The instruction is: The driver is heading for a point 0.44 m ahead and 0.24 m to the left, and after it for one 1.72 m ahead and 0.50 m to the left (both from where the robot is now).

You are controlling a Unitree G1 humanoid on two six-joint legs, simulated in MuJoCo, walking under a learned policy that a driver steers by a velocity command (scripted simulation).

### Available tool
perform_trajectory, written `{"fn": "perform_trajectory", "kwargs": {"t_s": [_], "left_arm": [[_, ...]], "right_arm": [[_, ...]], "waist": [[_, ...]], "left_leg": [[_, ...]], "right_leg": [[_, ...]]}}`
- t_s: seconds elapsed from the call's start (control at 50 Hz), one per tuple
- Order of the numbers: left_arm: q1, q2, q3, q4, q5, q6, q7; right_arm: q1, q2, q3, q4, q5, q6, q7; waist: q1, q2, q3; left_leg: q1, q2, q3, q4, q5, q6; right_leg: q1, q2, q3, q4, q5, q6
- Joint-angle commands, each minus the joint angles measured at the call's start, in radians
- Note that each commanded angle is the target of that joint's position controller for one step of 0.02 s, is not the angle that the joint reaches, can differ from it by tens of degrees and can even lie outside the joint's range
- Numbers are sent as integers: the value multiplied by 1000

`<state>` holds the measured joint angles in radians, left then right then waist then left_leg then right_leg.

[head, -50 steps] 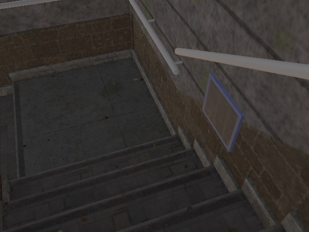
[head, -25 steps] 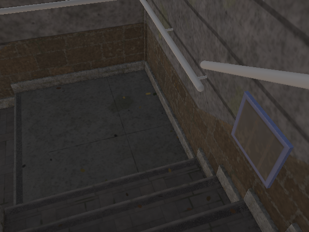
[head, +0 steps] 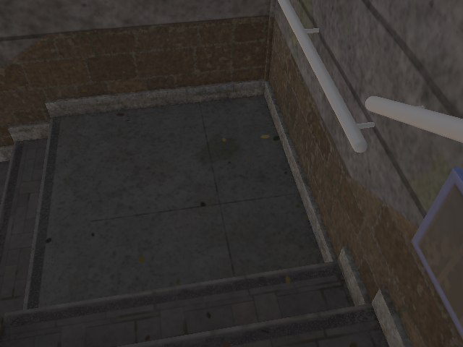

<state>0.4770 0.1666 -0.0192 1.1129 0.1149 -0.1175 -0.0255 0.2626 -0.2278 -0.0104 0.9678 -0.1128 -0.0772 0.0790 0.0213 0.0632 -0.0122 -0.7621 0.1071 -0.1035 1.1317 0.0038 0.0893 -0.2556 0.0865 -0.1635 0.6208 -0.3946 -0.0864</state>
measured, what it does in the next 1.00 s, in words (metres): goes down, turning left: left foot 0.17 m lower, then right foot 0.17 m lower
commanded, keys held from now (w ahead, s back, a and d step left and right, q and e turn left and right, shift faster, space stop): w+q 0.44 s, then q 0.24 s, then no key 0.32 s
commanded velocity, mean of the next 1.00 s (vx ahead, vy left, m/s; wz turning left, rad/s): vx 0.33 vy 0.00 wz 0.47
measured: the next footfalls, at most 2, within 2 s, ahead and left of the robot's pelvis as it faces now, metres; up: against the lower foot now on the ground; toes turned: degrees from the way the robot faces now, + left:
left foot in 0.28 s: +0.26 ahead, +0.18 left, -0.17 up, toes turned +15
right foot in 0.66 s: +0.56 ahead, +0.01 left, -0.35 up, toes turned +21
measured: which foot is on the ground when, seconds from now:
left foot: up 0.00-0.26, down 0.28-0.68, up 0.70-1.00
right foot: down 0.00-0.30, up 0.32-0.64, down 0.66-1.00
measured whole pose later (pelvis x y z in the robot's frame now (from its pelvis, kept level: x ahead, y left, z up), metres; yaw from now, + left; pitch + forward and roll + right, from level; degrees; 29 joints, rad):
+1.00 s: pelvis +0.47 +0.07 -0.35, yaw +29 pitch +2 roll -2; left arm 0.36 0.20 -0.03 0.99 0.02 -0.11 -0.09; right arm 0.29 -0.22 0.02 0.80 -0.04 -0.04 0.12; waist 0.04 0.04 -0.01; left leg -0.65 0.10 0.00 0.93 -0.14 -0.11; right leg -0.39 0.00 -0.19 0.69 -0.35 -0.06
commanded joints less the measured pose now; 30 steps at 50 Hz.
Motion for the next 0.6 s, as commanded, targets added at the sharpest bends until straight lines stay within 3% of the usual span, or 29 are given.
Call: {"fn": "perform_trajectory", "kwargs": {"t_s": [0.02, 0.04, 0.06, 0.08, 0.1, 0.12, 0.14, 0.18, 0.2, 0.22, 0.24, 0.26, 0.28, 0.3, 0.32, 0.34, 0.36, 0.38, 0.4, 0.42, 0.44, 0.46, 0.48, 0.5, 0.52, 0.54, 0.56, 0.58, 0.6], "left_arm": [[127, -21, -30, 21, -1, -57, 43], [155, -38, -44, 34, -9, -62, 51], [151, -29, -50, 29, -2, -54, 46], [107, -14, -47, 19, 10, -44, 31], [75, 0, -51, -3, 19, -39, 20], [62, 24, -46, -11, 11, -37, 9], [91, 58, -36, -4, 1, -36, 10], [189, 97, -16, 28, -16, -14, 28], [210, 104, -10, 28, -16, 4, 37], [219, 102, -3, 27, -9, 19, 44], [191, 136, 3, 20, 42, 16, 22], [95, 126, 13, -2, -17, 29, 15], [82, 168, 22, 9, -3, 46, -16], [141, 173, 29, 28, 28, 53, -59], [228, 23, 3, -8, 3, 49, -106], [-27, 70, 20, -161, -49, 22, -104], [-298, 127, 41, -300, -84, -14, -73], [-329, 138, 47, -337, -78, -20, -40], [-275, 118, 43, -319, -65, -14, -11], [-196, 53, 17, -274, -28, 1, 6], [-129, 40, 20, -226, -12, 18, 8], [-115, 18, 20, -236, -10, 34, 2], [-27, 19, 5, -216, -14, 29, -22], [-49, 36, 6, -229, -19, 22, -25], [-97, 89, 15, -253, -30, 20, -7], [-144, 115, 9, -245, -47, 22, 0], [-214, 124, 12, -291, -53, 35, -4], [-232, 132, 22, -319, -49, 49, -11], [-218, 112, 13, -328, -33, 52, -25]], "right_arm": [[72, 26, 21, -27, -13, -1, 6], [59, 3, 22, -22, 12, -9, -5], [40, 8, 21, -20, 19, -6, -12], [-6, -1, 23, -45, 29, 4, -5], [-48, -28, 15, -70, 13, 13, 6], [-68, -58, 9, -80, 14, 19, 10], [-141, -73, 6, -104, 15, 19, 10], [-256, -60, 20, -133, 7, 17, 6], [-274, -41, 25, -128, 2, 14, 2], [-273, -49, 19, -110, 15, 9, -1], [-78, -47, 5, -50, -12, 5, -1], [-9, -111, -18, -10, -2, 2, -1], [196, -174, -59, 81, 9, -11, -12], [468, -250, -104, 156, 4, -9, -16], [587, -331, -115, 199, 31, -4, -18], [709, -302, -119, 249, 2, -16, -38], [521, -229, -100, 204, 18, -41, -38], [340, -104, -58, 154, 36, -33, -27], [235, -61, -36, 121, 20, -30, -17], [100, 37, 11, 57, 1, -39, -27], [23, 27, 19, 4, 36, -43, -28], [0, -45, 4, -8, 46, -46, -21], [21, -82, -1, -24, 11, -57, -22], [73, -34, 15, -33, 8, -80, -44], [129, -16, 19, -34, 19, -93, -69], [144, -26, 16, -56, 29, -98, -100], [166, -86, 18, -63, 23, -89, -103], [191, -116, 19, -75, 19, -73, -95], [216, -125, 15, -97, 23, -51, -83]], "waist": [[16, -77, 62], [23, -30, 51], [7, -65, 43], [-6, -72, 70], [-26, -103, 83], [-38, -103, 124], [-9, -90, 159], [63, -63, 206], [77, -87, 212], [96, -76, 190], [0, -135, 132], [-38, -63, 152], [-125, -16, 104], [-224, 132, -20], [-174, 203, -323], [-281, 80, -283], [-267, 29, -96], [-166, -99, -16], [-83, -79, 73], [-2, -128, 171], [23, -109, 204], [58, -16, 133], [85, 17, 74], [43, -37, 55], [-12, -40, 60], [-68, -125, 67], [-54, -98, 59], [-30, -45, 93], [-34, -37, 96]], "left_leg": [[-98, 98, -81, -268, 379, -14], [-49, 100, -91, -428, 560, -25], [117, 57, -13, -408, 584, -37], [243, 30, 44, -386, 568, -42], [311, 9, 64, -329, 508, -30], [292, 13, 54, -350, 422, -30], [220, 19, 53, -426, 335, -33], [88, 34, 45, -612, 225, -42], [119, 22, 74, -669, 189, -39], [215, 2, 108, -686, 214, -36], [491, -72, 196, -410, 250, -31], [508, -22, 138, -786, 138, -15], [812, -83, 253, -904, 320, 5], [1193, -16, 178, -734, 633, 133], [1585, 189, -81, -430, 1130, 341], [1613, 215, -204, -471, 1035, 352], [1402, 220, -251, -553, 599, 329], [1152, 238, -273, -608, 161, 275], [839, 225, -250, -638, 51, 290], [480, 208, -189, -700, 51, 248], [177, 139, -111, -747, 36, 257], [-7, 12, -37, -689, -49, 219], [-165, -37, 0, -576, 10, 198], [-84, -55, -23, -478, -43, 170], [23, -47, -55, -372, -79, 143], [21, -130, 23, -289, -385, 58], [-38, -133, -36, -274, -445, 54], [-21, -67, -147, -266, -421, 88], [5, -53, -218, -195, -404, 90]], "right_leg": [[2, -344, 232, -78, 399, -166], [-23, -309, 182, 1, 330, -128], [-157, -273, 149, 17, 300, -123], [-285, -258, 115, 10, 258, -110], [-352, -268, 121, -10, 252, -99], [-332, -307, 144, 20, 240, -97], [-221, -337, 164, 56, 243, -95], [10, -386, 233, 127, 226, -102], [45, -389, 235, 148, 254, -99], [36, -379, 205, 176, 272, -87], [-94, -375, 151, 300, 487, -60], [-57, -346, 119, 454, 360, -29], [-118, -267, 60, 676, 383, -3], [-375, -185, 30, 1128, 130, 63], [-623, -111, 74, 1466, -433, 114], [-845, -93, 118, 1523, -491, 117], [-1010, -106, 156, 1354, -430, 109], [-980, -183, 240, 1100, -290, 72], [-854, -214, 258, 1037, -236, 29], [-664, -306, 343, 688, 72, -5], [-430, -284, 273, 450, 283, 9], [-171, -211, 186, 433, 355, 25], [26, -148, 109, 570, 518, 50], [-78, -175, 217, 437, 755, 76], [-171, -175, 228, 305, 812, 112], [-99, -185, 224, -28, 1066, 121], [16, -163, 194, -61, 1086, 114], [38, -164, 187, -114, 934, 104], [69, -153, 187, -135, 866, 93]]}}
